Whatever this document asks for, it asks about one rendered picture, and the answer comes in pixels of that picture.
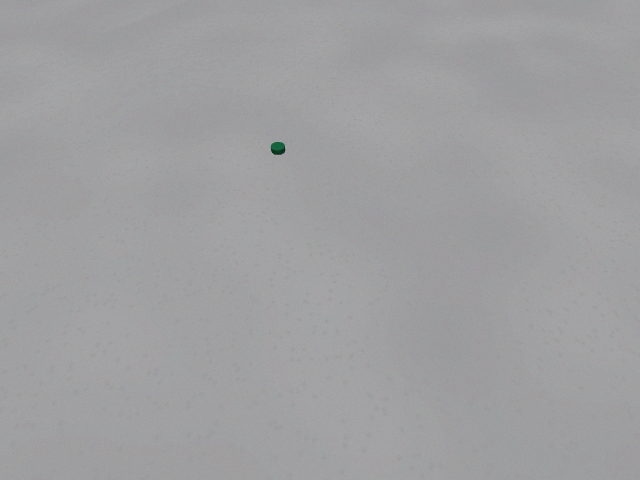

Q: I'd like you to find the tin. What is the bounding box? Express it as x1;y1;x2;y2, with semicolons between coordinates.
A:
271;142;285;155

